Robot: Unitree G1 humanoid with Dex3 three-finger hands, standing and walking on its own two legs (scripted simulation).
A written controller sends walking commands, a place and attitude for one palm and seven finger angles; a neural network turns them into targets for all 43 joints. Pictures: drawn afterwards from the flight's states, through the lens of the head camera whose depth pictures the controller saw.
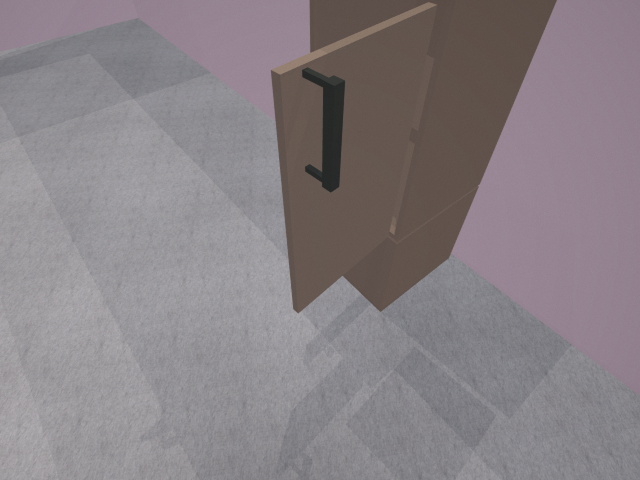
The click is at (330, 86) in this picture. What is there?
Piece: cupboard door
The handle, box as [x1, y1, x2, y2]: [302, 67, 344, 191]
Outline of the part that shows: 307,67 302,70 302,76 323,87 322,171 321,172 309,164 305,167 305,171 321,181 322,186 331,191 338,186 339,181 344,80 333,75 327,77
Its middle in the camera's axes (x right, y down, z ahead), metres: +0.00 -0.15 +0.56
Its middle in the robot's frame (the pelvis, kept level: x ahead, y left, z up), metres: +0.54 +0.04 +0.15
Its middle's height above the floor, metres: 0.93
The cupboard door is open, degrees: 96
